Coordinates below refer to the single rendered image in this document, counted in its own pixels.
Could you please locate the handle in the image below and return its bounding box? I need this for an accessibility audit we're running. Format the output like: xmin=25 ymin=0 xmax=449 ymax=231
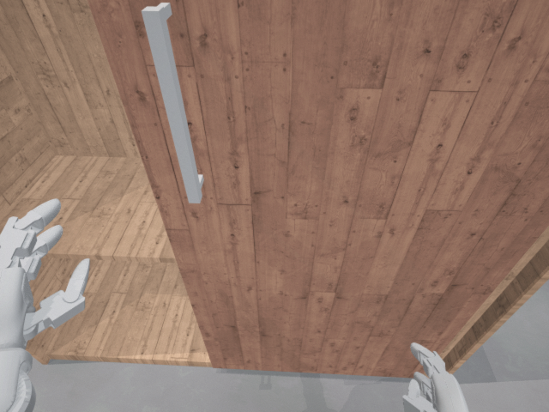
xmin=142 ymin=3 xmax=204 ymax=203

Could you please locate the left robot hand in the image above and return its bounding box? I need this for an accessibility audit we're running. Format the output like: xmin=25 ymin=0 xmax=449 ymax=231
xmin=0 ymin=198 xmax=90 ymax=350

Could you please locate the right robot hand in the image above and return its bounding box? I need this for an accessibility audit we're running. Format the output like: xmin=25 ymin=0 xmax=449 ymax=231
xmin=403 ymin=342 xmax=469 ymax=412

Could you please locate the robot left forearm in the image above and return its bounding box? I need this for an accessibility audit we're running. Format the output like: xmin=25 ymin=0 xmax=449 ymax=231
xmin=0 ymin=348 xmax=36 ymax=412

